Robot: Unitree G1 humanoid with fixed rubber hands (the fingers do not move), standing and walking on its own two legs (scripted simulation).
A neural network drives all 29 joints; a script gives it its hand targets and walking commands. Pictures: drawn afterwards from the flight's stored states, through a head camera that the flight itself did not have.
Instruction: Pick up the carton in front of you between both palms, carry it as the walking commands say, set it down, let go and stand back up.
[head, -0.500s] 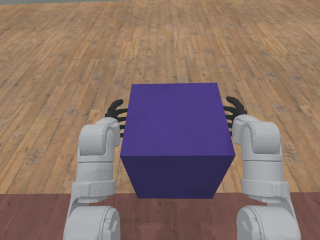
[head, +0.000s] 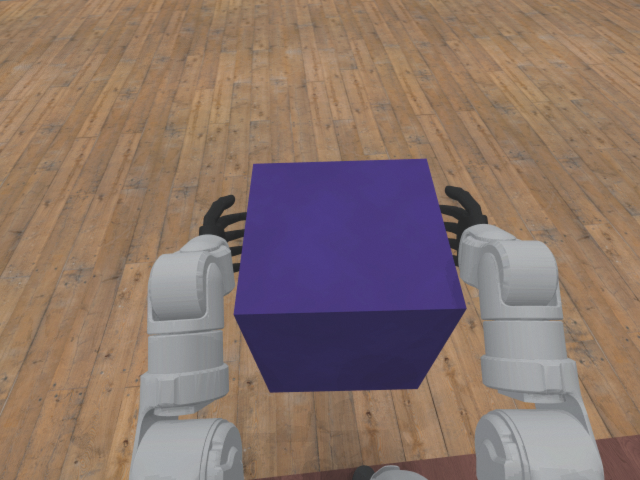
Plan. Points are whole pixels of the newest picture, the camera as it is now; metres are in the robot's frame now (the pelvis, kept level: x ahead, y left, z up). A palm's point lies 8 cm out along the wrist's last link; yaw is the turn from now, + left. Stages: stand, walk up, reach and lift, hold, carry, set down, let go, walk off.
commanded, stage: carry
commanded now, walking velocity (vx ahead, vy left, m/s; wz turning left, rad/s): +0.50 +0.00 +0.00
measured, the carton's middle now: (341, 285) +0.35 -0.02 +0.05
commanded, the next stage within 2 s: none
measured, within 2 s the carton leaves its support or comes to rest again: neither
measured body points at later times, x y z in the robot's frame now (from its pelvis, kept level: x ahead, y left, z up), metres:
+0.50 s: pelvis +0.29 +0.00 -0.02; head +0.32 -0.01 +0.43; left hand +0.65 +0.16 +0.09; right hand +0.66 -0.14 +0.09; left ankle +0.44 +0.12 -0.71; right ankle +0.16 -0.06 -0.75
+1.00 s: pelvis +0.58 +0.01 -0.01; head +0.60 +0.02 +0.44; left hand +0.92 +0.15 +0.07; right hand +0.91 -0.15 +0.08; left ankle +0.49 +0.08 -0.76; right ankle +0.70 -0.14 -0.72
